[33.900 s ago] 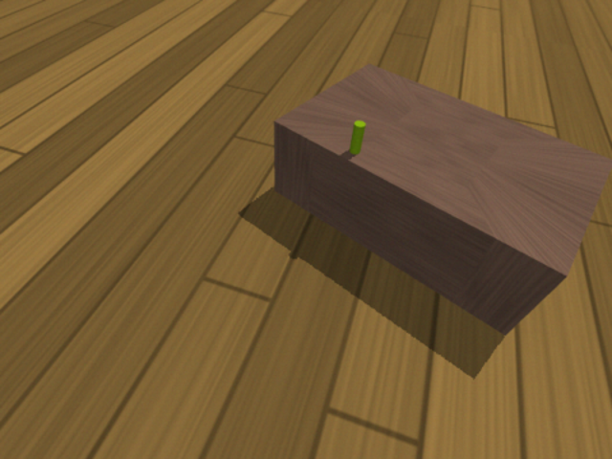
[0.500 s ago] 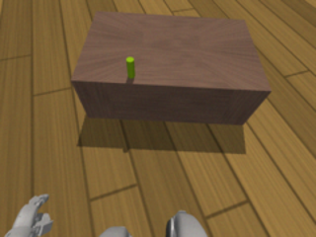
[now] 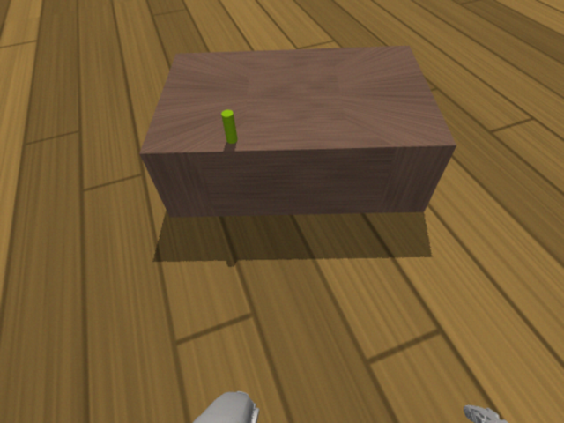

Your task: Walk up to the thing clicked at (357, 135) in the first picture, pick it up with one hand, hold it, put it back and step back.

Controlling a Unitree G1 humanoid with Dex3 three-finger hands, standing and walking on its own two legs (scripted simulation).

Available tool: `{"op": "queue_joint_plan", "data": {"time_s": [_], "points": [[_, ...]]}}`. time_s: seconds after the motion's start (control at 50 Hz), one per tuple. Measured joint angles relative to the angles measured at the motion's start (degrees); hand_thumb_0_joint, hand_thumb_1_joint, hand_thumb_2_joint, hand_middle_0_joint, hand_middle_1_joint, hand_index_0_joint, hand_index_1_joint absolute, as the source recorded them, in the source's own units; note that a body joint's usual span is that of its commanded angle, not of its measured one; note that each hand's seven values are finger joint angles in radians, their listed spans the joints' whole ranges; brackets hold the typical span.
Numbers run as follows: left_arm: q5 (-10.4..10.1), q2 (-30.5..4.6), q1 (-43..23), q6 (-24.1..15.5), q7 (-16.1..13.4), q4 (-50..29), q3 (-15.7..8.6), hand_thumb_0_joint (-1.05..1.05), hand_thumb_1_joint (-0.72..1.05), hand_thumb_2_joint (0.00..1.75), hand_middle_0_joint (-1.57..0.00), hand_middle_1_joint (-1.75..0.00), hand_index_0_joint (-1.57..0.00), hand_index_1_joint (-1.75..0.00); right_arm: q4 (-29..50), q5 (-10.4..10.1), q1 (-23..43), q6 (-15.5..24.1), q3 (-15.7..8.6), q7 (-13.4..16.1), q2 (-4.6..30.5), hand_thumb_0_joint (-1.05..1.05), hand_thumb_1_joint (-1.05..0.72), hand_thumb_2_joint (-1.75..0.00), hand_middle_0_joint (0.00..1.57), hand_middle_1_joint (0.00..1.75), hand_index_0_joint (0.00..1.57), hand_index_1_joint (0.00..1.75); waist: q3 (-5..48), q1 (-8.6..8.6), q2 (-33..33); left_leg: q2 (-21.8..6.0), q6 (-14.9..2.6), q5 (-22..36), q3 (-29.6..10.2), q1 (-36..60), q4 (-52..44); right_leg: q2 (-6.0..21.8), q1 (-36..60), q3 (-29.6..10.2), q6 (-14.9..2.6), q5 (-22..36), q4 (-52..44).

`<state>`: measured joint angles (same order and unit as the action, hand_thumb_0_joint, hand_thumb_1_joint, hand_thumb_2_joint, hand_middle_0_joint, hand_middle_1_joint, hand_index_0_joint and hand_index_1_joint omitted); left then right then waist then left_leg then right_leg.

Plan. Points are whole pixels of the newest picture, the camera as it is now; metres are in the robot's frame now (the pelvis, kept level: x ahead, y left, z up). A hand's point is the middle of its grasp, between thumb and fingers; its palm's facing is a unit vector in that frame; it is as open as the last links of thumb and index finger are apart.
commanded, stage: step back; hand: left
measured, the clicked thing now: (229, 127) +1.06 +0.24 -0.32
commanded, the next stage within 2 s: stand in 1.02 s
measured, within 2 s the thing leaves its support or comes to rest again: neither
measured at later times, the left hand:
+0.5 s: hand out of the picture +0.01 +0.28 -0.15, palm faces +0.07 -0.92 -0.38, open 7.4 cm
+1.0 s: hand out of the picture +0.09 +0.31 -0.15, palm faces +0.06 -0.93 -0.37, open 7.4 cm
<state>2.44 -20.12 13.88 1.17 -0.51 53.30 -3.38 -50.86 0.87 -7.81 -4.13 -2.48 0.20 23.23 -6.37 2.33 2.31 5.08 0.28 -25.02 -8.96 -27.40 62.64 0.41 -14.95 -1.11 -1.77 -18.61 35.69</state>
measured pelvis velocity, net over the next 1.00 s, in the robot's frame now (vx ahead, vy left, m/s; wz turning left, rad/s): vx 0.02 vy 0.04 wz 0.05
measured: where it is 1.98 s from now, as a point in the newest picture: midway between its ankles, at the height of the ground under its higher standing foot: outside the picture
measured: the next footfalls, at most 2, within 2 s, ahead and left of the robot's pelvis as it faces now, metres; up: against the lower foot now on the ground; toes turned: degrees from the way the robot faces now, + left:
left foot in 0.18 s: -0.01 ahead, +0.15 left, +0.00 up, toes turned +4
left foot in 0.76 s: +0.08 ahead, +0.18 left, +0.00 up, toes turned +6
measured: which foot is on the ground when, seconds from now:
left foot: up 0.00-0.16, down 0.18-0.48, up 0.50-0.74, down 0.76-1.00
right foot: down 0.00-1.00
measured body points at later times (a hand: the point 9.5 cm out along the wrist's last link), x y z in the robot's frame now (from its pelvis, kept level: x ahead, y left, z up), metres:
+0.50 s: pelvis -0.03 +0.00 -0.01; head -0.02 +0.00 +0.44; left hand +0.00 +0.33 -0.12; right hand +0.06 -0.30 -0.13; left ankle -0.05 +0.14 -0.73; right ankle +0.01 -0.10 -0.73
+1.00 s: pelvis +0.02 +0.04 +0.00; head +0.04 +0.05 +0.45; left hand +0.09 +0.36 -0.13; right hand +0.15 -0.24 -0.12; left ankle +0.04 +0.18 -0.73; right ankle +0.01 -0.10 -0.73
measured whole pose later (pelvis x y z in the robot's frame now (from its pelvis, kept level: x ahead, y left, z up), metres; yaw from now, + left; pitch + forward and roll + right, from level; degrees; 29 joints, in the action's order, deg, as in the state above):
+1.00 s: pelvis +0.02 +0.04 +0.00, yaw +3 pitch -2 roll +0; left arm 0.4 -22.2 7.5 -0.6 -0.1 58.5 -1.8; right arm -59.5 1.3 -4.1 -0.1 -0.9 -0.7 18.5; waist -4.6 1.4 -0.7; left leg -3.2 1.2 -16.0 1.9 -15.8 34.1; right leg 1.1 -11.3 -0.6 1.3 -19.6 33.1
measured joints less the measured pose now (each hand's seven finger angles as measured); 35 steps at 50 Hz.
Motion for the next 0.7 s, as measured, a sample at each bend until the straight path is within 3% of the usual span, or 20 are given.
{"op": "queue_joint_plan", "data": {"time_s": [0.1,0.16,0.22,0.3,0.42,0.46,0.5,0.54,0.58,0.7], "points": [[0.6,-1.0,-1.4,-1.3,0.2,-1.8,-0.8,0.01,0.9,0.9,-0.21,-0.3,-0.21,-0.31,-2.9,1.0,-3.7,0.3,-0.4,-0.4,0.4,0.01,-0.9,-0.9,0.2,0.3,0.2,0.3,0.5,-0.55,1.2,-3.0,1.15,-2.2,2.5,6.6,-9.5,0.8,-1.8,3.5,-0.23,0.7,0.9],[0.6,-2.0,-2.2,-1.5,0.6,-2.3,-1.1,0.0,0.9,0.9,-0.21,-0.3,-0.21,-0.31,-5.0,1.4,-5.1,0.8,-0.5,-1.2,-0.1,0.01,-0.9,-0.9,0.2,0.3,0.2,0.3,1.0,-0.5,0.2,-4.7,0.47,-4.5,5.7,11.7,-20.8,2.1,-2.9,5.0,-0.01,0.2,2.6],[0.2,-3.4,-2.0,-0.7,0.7,-1.4,-1.1,0.0,0.9,0.9,-0.21,-0.3,-0.21,-0.3,-6.4,1.7,-5.2,2.2,-0.8,-1.6,-1.8,0.01,-0.9,-0.9,0.2,0.3,0.2,0.3,0.4,0.14,-3.9,-2.7,0.01,6.5,8.6,16.0,-29.2,4.4,-3.4,2.8,0.49,-1.4,5.1],[-0.6,-3.1,-0.2,0.1,1.4,1.8,-0.5,0.01,0.9,0.9,-0.21,-0.3,-0.2,-0.3,-6.0,2.2,-6.5,3.5,-0.5,-1.9,-2.4,0.01,-0.9,-0.9,0.21,0.3,0.2,0.3,3.4,-1.83,-3.4,-4.1,-1.87,5.9,8.1,16.2,-29.9,1.3,-5.6,1.4,0.56,-9.5,12.0],[-1.0,-3.4,0.2,-1.3,2.2,3.3,-0.6,0.01,0.9,0.9,-0.21,-0.3,-0.2,-0.3,-5.2,2.2,-5.3,4.0,-0.1,-2.0,-2.9,0.01,-0.9,-0.9,0.21,0.3,0.2,0.3,3.6,-2.27,-4.4,-5.3,-0.12,6.3,9.0,16.7,-30.6,1.0,-2.8,1.5,0.99,-5.2,3.5],[-0.8,-2.4,-0.2,-1.9,2.0,4.0,-0.5,0.01,0.9,0.9,-0.21,-0.3,-0.2,-0.3,-5.0,1.9,-4.5,3.4,-0.2,-2.0,-2.2,0.01,-0.9,-0.9,0.21,0.3,0.2,0.3,2.9,-2.26,-2.7,-6.7,0.32,4.5,8.7,16.1,-27.9,-0.4,-0.8,2.4,0.69,1.9,-0.7],[-0.2,-1.0,-0.4,-2.8,1.6,4.1,-0.3,0.01,0.9,0.9,-0.21,-0.3,-0.2,-0.3,-5.0,1.5,-4.4,2.9,-0.4,-1.6,-1.5,0.01,-0.9,-0.9,0.21,0.3,0.2,0.3,2.7,-2.28,0.0,-7.9,-0.56,0.8,6.5,14.5,-23.1,-2.1,0.4,3.9,0.16,2.8,-1.5],[0.1,-0.4,-0.1,-3.5,1.6,3.6,-0.1,0.01,0.9,0.9,-0.21,-0.3,-0.2,-0.3,-5.4,1.6,-4.3,2.6,-0.5,-1.2,-1.7,0.01,-0.9,-0.9,0.21,0.3,0.2,0.3,3.2,-1.06,-0.3,-5.8,-0.85,-3.6,5.7,11.5,-16.3,-1.6,0.2,3.5,-0.45,1.6,-1.0],[0.1,0.1,-0.1,-3.8,1.4,3.1,0.0,0.01,0.9,0.9,-0.21,-0.3,-0.2,-0.3,-5.4,1.4,-4.0,2.9,-0.5,-1.3,-1.4,0.01,-0.9,-0.9,0.21,0.3,0.2,0.3,2.7,-0.21,-0.7,-4.6,-1.1,-4.6,5.9,9.1,-12.3,-0.8,0.8,3.0,-0.6,1.4,-1.5],[-0.4,0.0,-0.4,-4.0,1.0,2.9,0.7,0.0,0.9,0.9,-0.21,-0.3,-0.21,-0.3,-5.0,1.1,-2.2,3.6,-0.7,-1.3,-0.6,0.01,-0.9,-0.9,0.2,0.3,0.2,0.3,0.9,0.1,-0.1,-7.0,-0.52,0.0,7.2,6.9,-18.6,0.4,1.9,2.7,0.87,0.5,-2.0]]}}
